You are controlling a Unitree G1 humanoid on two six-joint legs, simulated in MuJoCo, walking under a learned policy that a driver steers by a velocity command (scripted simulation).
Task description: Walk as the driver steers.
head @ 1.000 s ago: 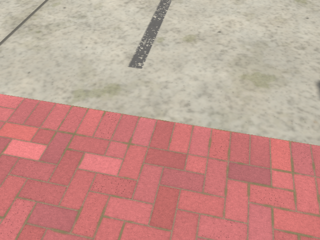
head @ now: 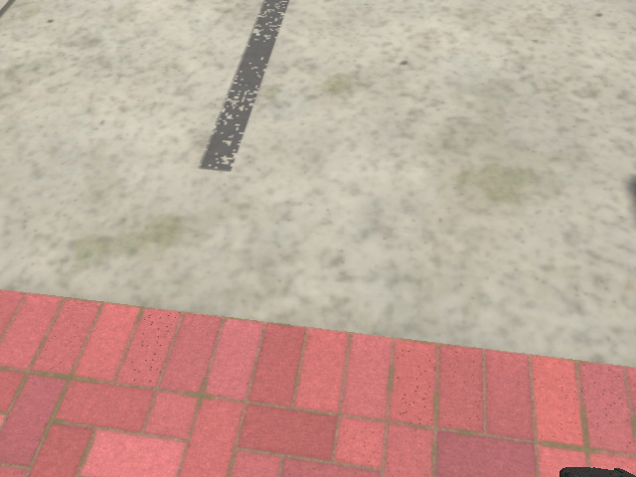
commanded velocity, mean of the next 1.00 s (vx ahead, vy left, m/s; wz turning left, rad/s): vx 0.03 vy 0.00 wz -0.47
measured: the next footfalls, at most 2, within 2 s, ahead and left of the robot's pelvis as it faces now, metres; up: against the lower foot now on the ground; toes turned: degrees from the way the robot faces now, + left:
left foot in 0.10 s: +0.19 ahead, +0.14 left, +0.00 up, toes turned -4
right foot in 0.60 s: +0.10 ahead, -0.12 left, +0.00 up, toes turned -24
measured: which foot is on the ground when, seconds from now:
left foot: up 0.00-0.08, down 0.10-0.60, up 0.62-1.00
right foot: down 0.00-0.12, up 0.14-0.58, down 0.60-1.00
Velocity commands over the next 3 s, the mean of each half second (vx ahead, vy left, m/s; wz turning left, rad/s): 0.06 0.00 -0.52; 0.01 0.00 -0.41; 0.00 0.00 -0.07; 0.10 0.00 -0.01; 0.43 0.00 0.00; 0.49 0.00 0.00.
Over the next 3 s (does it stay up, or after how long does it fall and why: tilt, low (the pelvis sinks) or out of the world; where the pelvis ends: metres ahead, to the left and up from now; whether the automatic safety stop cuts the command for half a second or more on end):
stays up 0.63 -0.31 -0.02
